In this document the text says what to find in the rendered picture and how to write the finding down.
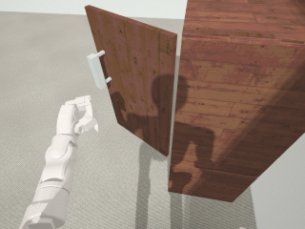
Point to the handle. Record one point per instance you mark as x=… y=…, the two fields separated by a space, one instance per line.
x=96 y=70

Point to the cupboard door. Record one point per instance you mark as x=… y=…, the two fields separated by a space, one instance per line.
x=140 y=59

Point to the left robot hand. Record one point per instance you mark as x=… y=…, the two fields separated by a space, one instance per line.
x=71 y=122

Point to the left robot forearm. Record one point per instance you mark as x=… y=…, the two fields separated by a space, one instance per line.
x=48 y=209

